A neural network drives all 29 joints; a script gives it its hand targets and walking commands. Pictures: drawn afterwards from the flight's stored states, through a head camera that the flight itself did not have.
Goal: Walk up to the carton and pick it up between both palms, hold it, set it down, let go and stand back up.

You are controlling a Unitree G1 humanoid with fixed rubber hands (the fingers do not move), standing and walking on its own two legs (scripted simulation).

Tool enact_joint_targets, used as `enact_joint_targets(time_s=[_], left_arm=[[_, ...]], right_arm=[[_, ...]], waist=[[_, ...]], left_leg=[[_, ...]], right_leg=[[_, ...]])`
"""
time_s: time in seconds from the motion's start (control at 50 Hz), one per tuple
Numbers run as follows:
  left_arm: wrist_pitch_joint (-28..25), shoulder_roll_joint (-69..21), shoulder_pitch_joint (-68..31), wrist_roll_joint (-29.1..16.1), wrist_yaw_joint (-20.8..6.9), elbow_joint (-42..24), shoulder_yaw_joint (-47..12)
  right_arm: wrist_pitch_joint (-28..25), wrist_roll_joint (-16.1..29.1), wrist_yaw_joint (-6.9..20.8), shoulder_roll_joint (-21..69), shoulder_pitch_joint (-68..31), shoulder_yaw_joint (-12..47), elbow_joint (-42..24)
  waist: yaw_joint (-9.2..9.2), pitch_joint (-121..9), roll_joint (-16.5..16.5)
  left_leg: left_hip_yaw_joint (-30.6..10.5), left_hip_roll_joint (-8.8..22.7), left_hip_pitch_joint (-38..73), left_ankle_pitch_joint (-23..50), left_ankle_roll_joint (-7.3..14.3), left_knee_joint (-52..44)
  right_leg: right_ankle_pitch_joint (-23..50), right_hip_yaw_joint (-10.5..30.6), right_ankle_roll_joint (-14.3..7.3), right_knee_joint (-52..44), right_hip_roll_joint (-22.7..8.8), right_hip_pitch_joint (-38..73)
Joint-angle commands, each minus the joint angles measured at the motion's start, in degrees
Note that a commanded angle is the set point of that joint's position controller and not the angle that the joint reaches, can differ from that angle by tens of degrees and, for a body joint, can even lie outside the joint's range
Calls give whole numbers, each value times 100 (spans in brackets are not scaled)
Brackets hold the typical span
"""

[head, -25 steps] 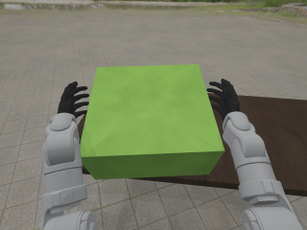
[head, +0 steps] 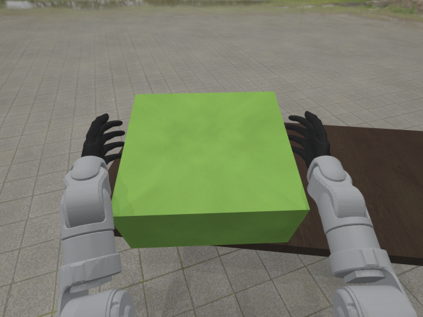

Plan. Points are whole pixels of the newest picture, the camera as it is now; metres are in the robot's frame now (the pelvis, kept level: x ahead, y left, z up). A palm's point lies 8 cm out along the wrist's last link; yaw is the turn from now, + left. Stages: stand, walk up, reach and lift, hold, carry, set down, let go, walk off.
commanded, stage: hold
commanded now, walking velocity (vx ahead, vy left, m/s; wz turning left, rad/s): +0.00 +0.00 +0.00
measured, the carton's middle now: (207, 164) +0.40 +0.00 +0.13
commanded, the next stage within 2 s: none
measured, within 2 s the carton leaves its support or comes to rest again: neither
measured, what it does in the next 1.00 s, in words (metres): stands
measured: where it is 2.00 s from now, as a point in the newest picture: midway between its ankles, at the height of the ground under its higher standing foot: outside the picture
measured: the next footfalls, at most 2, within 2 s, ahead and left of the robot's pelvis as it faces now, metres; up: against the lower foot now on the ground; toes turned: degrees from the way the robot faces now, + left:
none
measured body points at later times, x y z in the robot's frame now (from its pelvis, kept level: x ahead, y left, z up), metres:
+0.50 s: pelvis +0.00 +0.00 +0.00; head -0.04 +0.01 +0.45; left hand +0.36 +0.20 +0.20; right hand +0.36 -0.20 +0.18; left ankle +0.04 +0.12 -0.75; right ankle +0.00 -0.12 -0.75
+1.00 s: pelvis +0.00 +0.00 +0.00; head -0.04 +0.02 +0.45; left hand +0.37 +0.20 +0.19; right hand +0.37 -0.19 +0.19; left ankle +0.04 +0.12 -0.75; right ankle +0.00 -0.12 -0.75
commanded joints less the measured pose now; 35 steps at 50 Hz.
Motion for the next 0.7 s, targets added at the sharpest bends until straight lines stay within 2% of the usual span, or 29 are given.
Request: enact_joint_targets(time_s=[0.0,0.02,0.04,0.06,0.08,0.1,0.12,0.14,0.16,0.18,0.24,0.26,0.3,0.34,0.38,0.4,0.42,0.46,0.48,0.5,0.56,0.58,0.62,0.64,0.68], left_arm=[[-351,-1914,-2952,-899,-869,-645,-2363],[-307,-1928,-2921,-951,-875,-612,-2375],[-252,-1910,-2765,-894,-878,-538,-2334],[-206,-1884,-2702,-876,-903,-582,-2345],[-181,-1829,-2696,-839,-909,-824,-2281],[-140,-1765,-2685,-809,-919,-850,-2386],[-101,-1827,-2597,-828,-932,-1072,-2377],[-49,-1827,-2493,-831,-947,-1126,-2482],[-43,-1741,-2622,-820,-973,-1124,-2361],[-41,-1764,-2549,-885,-984,-1308,-2457],[-20,-1682,-2624,-841,-1018,-1141,-2323],[-51,-1683,-2787,-831,-1012,-1215,-2347],[-169,-1766,-2845,-953,-993,-1173,-2454],[-281,-1763,-3001,-1011,-933,-1197,-2504],[-298,-1811,-2945,-957,-910,-1017,-2461],[-292,-1830,-2863,-945,-912,-855,-2376],[-303,-1759,-2811,-916,-915,-795,-2375],[-307,-1780,-2896,-957,-930,-736,-2320],[-305,-1807,-2894,-910,-933,-531,-2188],[-350,-1800,-3066,-983,-935,-675,-2255],[-334,-1838,-3169,-894,-920,-354,-2178],[-316,-1853,-3080,-877,-927,-313,-2128],[-229,-1862,-2811,-820,-978,-351,-2147],[-243,-1821,-2996,-810,-995,-458,-2089],[-230,-1856,-2974,-888,-989,-678,-2249]], right_arm=[[-316,535,920,2035,-3672,1794,-1524],[-312,562,912,2006,-3688,1801,-1584],[-258,578,888,1952,-3477,1782,-1421],[-192,589,885,1944,-3386,1802,-1273],[-169,692,877,1925,-3266,1864,-1283],[-128,721,858,1849,-3112,1842,-1148],[-91,775,839,1878,-3039,1905,-1207],[-52,801,805,1858,-2950,1922,-1331],[-23,798,800,1827,-2978,1847,-1276],[-44,860,784,1810,-2943,1864,-1443],[7,845,785,1839,-3054,1781,-1321],[-7,839,810,1834,-3137,1767,-1331],[-88,765,849,1931,-3309,1780,-1580],[-143,757,885,1961,-3379,1782,-1584],[-171,583,915,1997,-3430,1744,-1652],[-179,561,923,2013,-3521,1788,-1727],[-177,525,924,2100,-3500,1802,-1751],[-206,497,920,2035,-3575,1839,-1654],[-186,430,909,2053,-3629,1771,-1591],[-205,426,916,2102,-3676,1771,-1600],[-248,381,977,2082,-3820,1689,-1350],[-263,357,965,2108,-3792,1688,-1357],[-212,402,906,2061,-3447,1696,-1231],[-222,412,893,2030,-3643,1696,-1288],[-236,528,841,2062,-3475,1736,-1311]], waist=[[65,-1905,77],[60,-1953,29],[50,-1818,126],[2,-1704,82],[29,-1784,161],[-49,-1633,290],[-58,-1687,336],[-153,-1677,429],[-99,-1611,427],[-162,-1671,518],[-153,-1308,442],[-155,-1376,495],[-124,-1714,381],[-80,-1735,454],[-64,-1837,197],[86,-1832,97],[53,-1924,-70],[84,-1955,-67],[108,-1792,-184],[87,-1984,-151],[127,-1846,-100],[159,-1851,-131],[30,-1696,-156],[128,-1855,-44],[-44,-1884,141]], left_leg=[[118,-266,1037,892,-65,101],[125,-275,1083,855,-84,66],[149,-285,1090,945,-93,136],[149,-289,1105,941,-103,85],[162,-293,1112,1127,-120,136],[166,-290,1131,1264,-182,158],[157,-311,1196,1346,-211,192],[160,-297,1251,1447,-259,209],[145,-308,1151,1433,-276,194],[164,-305,1232,1549,-293,219],[155,-322,1029,996,-242,83],[130,-314,915,961,-256,62],[87,-276,945,965,-199,85],[84,-291,988,862,-197,81],[79,-252,1088,748,-147,37],[118,-288,1072,767,-83,46],[133,-289,1015,602,-16,28],[156,-290,915,475,12,-28],[167,-288,828,342,64,-77],[133,-289,815,417,43,-60],[173,-283,822,181,71,-98],[148,-276,841,214,86,-125],[178,-279,959,600,22,-22],[207,-292,950,655,0,27],[194,-323,1047,727,-71,81]], right_leg=[[831,-215,74,-191,308,-247],[827,-199,86,-199,299,-249],[932,-191,68,-182,293,-187],[990,-186,70,-210,295,-111],[1205,-164,100,-169,296,10],[1381,-153,102,-111,265,11],[1459,-164,104,-134,272,83],[1545,-148,95,-128,275,122],[1467,-172,74,-139,295,134],[1579,-159,64,-131,284,148],[1179,-142,72,-182,215,-23],[1077,-177,42,-176,231,-35],[1007,-225,59,-136,250,-80],[878,-190,38,-190,235,-176],[735,-210,45,-199,266,-302],[718,-215,71,-213,288,-279],[745,-204,122,-206,274,-217],[684,-212,126,-183,266,-125],[564,-186,110,-214,274,-175],[599,-200,123,-176,270,-158],[295,-173,105,-252,249,-351],[374,-171,120,-271,256,-274],[807,-178,134,-253,296,-127],[833,-173,140,-201,271,-52],[1040,-153,158,-184,237,23]])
